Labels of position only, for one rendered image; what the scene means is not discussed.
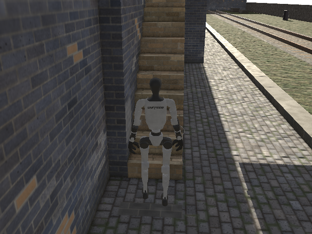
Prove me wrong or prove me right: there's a robot right foot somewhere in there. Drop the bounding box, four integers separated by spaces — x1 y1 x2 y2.
161 193 168 206

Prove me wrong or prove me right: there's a right robot forearm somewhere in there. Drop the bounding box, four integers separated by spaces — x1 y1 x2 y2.
173 118 182 140

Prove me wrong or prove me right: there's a left robot upper arm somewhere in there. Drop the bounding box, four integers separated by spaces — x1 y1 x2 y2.
133 99 145 126

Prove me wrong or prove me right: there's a right robot hand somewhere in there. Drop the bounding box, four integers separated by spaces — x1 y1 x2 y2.
173 139 183 151

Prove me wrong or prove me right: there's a left robot forearm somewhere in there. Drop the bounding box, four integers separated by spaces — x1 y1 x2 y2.
129 119 138 142

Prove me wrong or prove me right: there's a left robot hand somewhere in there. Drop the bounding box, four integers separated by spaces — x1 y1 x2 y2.
128 141 139 154

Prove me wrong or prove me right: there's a right robot upper arm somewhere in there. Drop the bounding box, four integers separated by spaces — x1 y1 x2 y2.
166 98 178 125

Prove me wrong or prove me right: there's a robot right thigh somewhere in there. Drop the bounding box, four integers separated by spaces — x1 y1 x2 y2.
161 137 173 175

